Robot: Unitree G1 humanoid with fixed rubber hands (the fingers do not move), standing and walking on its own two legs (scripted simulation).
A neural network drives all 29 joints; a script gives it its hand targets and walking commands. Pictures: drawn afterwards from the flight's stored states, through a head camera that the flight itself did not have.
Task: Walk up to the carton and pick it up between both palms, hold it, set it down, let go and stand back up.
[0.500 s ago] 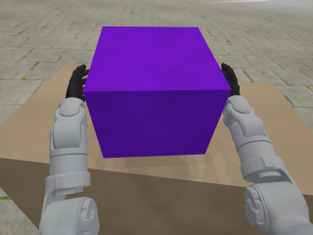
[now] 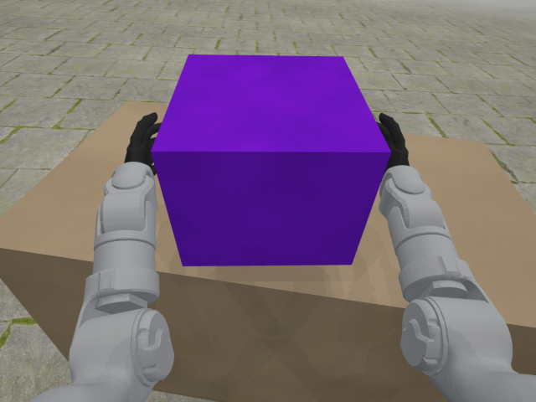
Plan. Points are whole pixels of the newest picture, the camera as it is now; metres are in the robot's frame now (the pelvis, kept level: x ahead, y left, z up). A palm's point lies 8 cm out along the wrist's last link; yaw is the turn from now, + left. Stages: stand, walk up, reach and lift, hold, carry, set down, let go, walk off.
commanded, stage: set down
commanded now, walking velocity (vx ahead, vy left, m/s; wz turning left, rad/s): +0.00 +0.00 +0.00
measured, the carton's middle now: (267, 155) +0.48 -0.01 +0.16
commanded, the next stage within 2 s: none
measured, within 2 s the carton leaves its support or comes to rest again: neither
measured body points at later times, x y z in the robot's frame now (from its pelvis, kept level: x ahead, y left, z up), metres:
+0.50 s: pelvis +0.02 +0.00 +0.00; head +0.00 +0.01 +0.45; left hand +0.46 +0.15 +0.18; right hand +0.43 -0.22 +0.17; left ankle +0.00 +0.15 -0.75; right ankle +0.03 -0.14 -0.75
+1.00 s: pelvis +0.03 +0.01 +0.00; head +0.02 +0.02 +0.45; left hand +0.48 +0.15 +0.17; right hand +0.44 -0.22 +0.16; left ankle +0.00 +0.15 -0.75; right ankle +0.03 -0.14 -0.75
